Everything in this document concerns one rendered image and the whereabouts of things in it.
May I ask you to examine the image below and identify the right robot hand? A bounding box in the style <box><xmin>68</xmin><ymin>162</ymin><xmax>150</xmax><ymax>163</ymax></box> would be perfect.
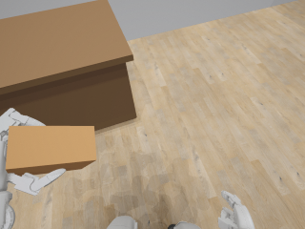
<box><xmin>218</xmin><ymin>190</ymin><xmax>255</xmax><ymax>229</ymax></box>

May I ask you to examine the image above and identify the left robot thigh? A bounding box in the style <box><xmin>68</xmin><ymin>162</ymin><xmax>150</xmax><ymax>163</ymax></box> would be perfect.
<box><xmin>107</xmin><ymin>216</ymin><xmax>138</xmax><ymax>229</ymax></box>

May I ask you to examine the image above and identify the sponge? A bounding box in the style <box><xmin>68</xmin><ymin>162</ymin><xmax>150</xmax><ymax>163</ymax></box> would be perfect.
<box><xmin>6</xmin><ymin>126</ymin><xmax>97</xmax><ymax>177</ymax></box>

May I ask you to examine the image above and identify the left robot forearm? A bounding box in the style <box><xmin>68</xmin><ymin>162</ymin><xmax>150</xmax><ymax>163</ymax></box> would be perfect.
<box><xmin>0</xmin><ymin>191</ymin><xmax>15</xmax><ymax>229</ymax></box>

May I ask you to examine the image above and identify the table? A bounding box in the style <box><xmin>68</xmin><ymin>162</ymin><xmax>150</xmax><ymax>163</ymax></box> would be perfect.
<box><xmin>0</xmin><ymin>0</ymin><xmax>137</xmax><ymax>131</ymax></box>

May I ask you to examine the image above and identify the left robot hand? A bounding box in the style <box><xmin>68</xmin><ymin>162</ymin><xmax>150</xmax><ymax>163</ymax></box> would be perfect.
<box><xmin>0</xmin><ymin>108</ymin><xmax>67</xmax><ymax>196</ymax></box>

